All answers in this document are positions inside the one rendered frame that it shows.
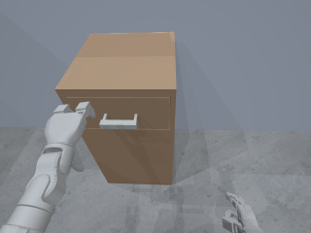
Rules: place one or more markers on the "robot right hand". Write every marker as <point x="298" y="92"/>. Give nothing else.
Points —
<point x="234" y="222"/>

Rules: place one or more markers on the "drawer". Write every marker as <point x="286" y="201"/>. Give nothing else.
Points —
<point x="152" y="112"/>

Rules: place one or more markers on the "cabinet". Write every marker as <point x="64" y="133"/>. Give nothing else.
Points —
<point x="131" y="64"/>

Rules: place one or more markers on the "robot left forearm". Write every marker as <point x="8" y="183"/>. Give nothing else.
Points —
<point x="36" y="206"/>

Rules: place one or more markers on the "robot left hand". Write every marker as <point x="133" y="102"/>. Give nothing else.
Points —
<point x="67" y="127"/>

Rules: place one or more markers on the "handle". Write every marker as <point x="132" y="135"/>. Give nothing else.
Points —
<point x="118" y="123"/>

